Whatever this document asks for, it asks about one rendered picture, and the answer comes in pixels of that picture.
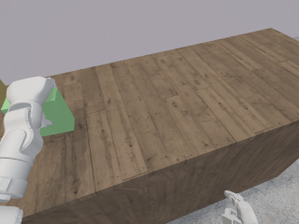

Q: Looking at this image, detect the table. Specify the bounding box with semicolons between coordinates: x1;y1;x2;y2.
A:
0;28;299;224

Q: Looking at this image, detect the right robot hand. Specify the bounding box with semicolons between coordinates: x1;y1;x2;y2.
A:
221;190;259;224

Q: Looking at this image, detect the left robot upper arm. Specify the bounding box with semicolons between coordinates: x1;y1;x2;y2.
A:
0;205;23;224

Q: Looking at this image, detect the left robot hand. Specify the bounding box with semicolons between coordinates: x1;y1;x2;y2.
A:
6;76;57;129

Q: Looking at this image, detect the sponge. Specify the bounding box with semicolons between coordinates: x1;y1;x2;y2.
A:
1;88;75;137

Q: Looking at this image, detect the robot left forearm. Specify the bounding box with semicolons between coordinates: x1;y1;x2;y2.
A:
0;99;44;203

